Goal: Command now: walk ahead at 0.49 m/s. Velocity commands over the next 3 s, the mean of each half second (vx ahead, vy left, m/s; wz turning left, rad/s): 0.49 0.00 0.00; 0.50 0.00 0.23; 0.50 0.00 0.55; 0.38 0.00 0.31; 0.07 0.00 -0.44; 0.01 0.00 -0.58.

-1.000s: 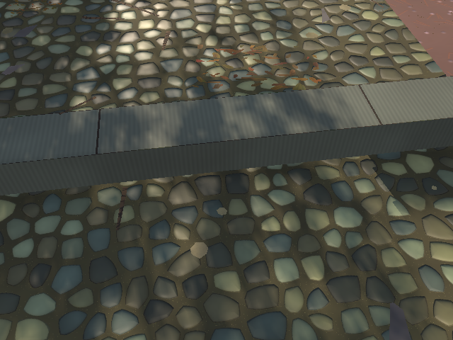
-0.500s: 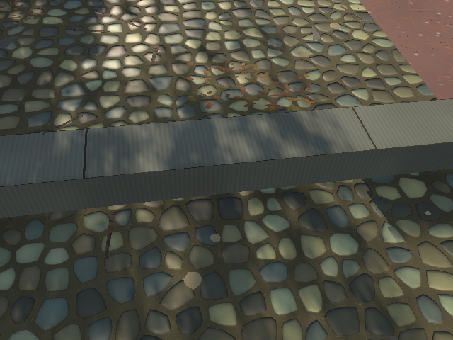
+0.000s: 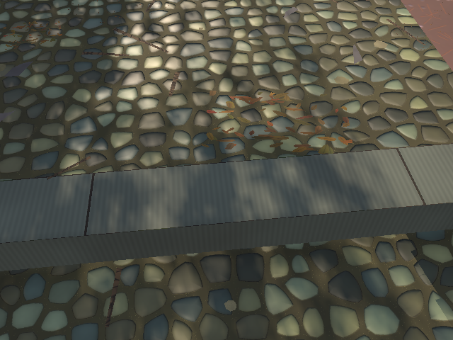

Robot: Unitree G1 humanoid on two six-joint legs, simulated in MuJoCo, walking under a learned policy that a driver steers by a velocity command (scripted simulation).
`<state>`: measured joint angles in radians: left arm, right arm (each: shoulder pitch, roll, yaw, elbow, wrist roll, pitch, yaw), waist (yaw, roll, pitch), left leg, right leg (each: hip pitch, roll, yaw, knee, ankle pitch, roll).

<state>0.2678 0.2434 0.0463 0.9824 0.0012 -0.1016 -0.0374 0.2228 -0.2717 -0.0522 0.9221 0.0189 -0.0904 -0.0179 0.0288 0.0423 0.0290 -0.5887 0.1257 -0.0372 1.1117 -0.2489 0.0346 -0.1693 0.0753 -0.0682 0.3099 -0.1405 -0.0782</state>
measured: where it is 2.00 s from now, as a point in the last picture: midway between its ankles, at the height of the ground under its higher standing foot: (161, 161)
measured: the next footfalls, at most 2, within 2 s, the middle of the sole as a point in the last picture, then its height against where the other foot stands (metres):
left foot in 0.30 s outside the picture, level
right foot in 0.80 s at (267, 311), level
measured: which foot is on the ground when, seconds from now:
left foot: up 0.00-0.28, down 0.30-0.82, up 0.84-1.00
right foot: down 0.00-0.32, up 0.34-0.78, down 0.80-1.00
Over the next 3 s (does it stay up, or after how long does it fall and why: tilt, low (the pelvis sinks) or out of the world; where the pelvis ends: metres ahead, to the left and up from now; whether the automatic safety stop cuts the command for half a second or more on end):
stays up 1.13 0.41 0.15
